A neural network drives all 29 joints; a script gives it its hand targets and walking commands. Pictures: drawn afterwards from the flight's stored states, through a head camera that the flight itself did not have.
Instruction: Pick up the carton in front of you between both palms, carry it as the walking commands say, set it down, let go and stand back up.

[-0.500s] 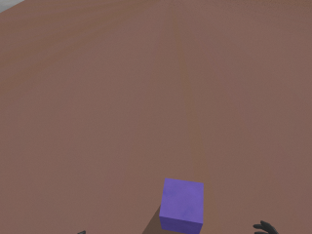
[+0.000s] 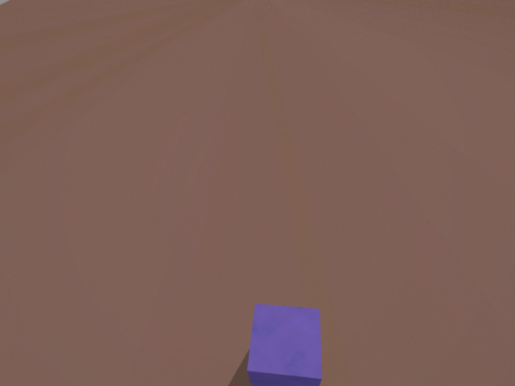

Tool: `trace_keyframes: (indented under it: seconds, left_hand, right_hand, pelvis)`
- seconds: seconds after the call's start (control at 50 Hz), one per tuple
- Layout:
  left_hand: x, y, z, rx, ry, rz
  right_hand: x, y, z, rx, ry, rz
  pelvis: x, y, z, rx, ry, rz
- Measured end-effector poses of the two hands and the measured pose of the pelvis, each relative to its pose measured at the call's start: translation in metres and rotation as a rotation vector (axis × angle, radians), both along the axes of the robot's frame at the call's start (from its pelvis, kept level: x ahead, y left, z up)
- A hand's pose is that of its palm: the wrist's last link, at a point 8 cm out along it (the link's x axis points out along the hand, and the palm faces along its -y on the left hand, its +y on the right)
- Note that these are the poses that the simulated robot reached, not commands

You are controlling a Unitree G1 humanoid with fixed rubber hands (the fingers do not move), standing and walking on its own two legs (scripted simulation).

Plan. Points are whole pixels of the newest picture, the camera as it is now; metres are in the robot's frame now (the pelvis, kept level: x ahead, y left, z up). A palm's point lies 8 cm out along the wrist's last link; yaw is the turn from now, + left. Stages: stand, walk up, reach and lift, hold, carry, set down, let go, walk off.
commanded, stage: stand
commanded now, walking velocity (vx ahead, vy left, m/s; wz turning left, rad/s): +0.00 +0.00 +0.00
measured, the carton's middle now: (285, 351) +0.38 -0.02 -0.63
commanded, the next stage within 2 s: none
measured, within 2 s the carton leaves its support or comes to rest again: neither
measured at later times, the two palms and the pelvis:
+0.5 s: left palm out of the picture +0.02 +0.25 -0.11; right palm out of the picture -0.03 -0.25 -0.13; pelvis -0.02 +0.01 +0.01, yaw -2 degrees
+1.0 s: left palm out of the picture -0.05 +0.24 -0.13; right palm out of the picture -0.09 -0.21 -0.13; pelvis -0.03 +0.02 +0.01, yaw -2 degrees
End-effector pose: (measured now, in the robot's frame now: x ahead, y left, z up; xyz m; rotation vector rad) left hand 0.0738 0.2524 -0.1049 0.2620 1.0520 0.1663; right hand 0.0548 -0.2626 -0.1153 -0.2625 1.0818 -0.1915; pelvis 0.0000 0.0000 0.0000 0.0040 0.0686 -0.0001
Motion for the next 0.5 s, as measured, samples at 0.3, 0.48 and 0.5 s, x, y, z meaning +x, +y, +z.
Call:
trace_keyframes:
  seconds: [0.3, 0.48, 0.5]
  left_hand:
    - [-0.029, 0.004, -0.005, 0.011, 0.101, 0.005]
    - [-0.052, 0.003, -0.009, -0.003, 0.168, 0.018]
    - [-0.055, 0.002, -0.009, -0.005, 0.177, 0.020]
  right_hand:
    - [-0.053, 0.002, -0.009, 0.011, 0.141, -0.053]
    - [-0.085, 0.012, -0.014, 0.036, 0.226, -0.078]
    - [-0.089, 0.014, -0.014, 0.040, 0.236, -0.081]
  pelvis:
    - [-0.010, 0.002, 0.003, 0.007, -0.029, -0.026]
    - [-0.016, 0.005, 0.007, 0.007, -0.048, -0.035]
    - [-0.017, 0.006, 0.007, 0.007, -0.051, -0.036]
